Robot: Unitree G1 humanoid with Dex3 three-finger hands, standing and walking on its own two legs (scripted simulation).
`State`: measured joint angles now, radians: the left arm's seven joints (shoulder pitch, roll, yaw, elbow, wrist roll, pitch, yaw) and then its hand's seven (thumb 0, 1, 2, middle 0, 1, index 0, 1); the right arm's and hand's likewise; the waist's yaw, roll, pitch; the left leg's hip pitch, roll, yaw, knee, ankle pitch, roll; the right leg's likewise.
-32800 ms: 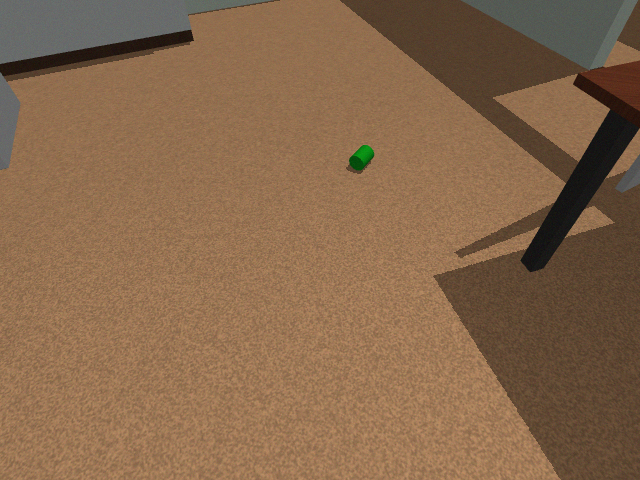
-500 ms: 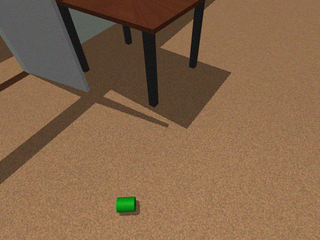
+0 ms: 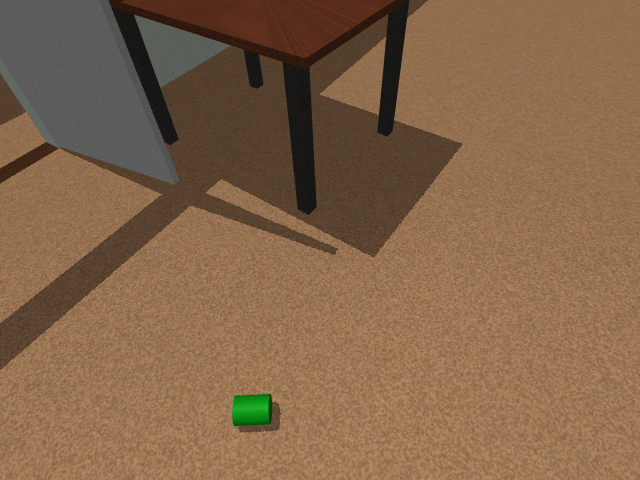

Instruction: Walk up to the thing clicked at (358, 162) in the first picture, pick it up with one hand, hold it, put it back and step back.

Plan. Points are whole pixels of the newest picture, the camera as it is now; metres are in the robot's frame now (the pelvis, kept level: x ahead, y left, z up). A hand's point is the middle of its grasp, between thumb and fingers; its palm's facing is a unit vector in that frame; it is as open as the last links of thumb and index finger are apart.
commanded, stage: stand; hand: left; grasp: from above
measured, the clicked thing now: (252, 409) +0.44 +0.24 -0.74
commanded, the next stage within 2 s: rise first in 0.26 s
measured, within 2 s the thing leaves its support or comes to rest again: neither
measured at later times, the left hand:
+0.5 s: hand out of the picture +0.11 +0.25 -0.16, palm faces +0.03 -0.94 -0.33, open 7.8 cm
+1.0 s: hand out of the picture +0.13 +0.27 -0.22, palm faces -0.13 -0.89 -0.44, open 14.0 cm
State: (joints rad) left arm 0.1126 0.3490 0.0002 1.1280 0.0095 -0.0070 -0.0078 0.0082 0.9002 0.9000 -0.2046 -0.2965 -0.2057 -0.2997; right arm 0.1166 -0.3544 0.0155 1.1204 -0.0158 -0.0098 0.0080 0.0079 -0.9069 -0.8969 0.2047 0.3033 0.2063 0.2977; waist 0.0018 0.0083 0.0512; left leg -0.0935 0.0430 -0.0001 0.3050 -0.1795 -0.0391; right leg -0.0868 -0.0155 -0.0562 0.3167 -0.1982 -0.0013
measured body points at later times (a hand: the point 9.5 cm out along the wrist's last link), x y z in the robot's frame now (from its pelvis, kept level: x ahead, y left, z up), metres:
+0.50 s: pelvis -0.02 +0.00 -0.01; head +0.03 +0.00 +0.44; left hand +0.11 +0.30 -0.13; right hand +0.08 -0.28 -0.14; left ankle -0.01 +0.14 -0.75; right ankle -0.02 -0.11 -0.75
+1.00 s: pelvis -0.02 +0.02 -0.08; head +0.06 +0.03 +0.37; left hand +0.13 +0.31 -0.19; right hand +0.13 -0.24 -0.17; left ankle -0.01 +0.14 -0.75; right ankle -0.02 -0.11 -0.75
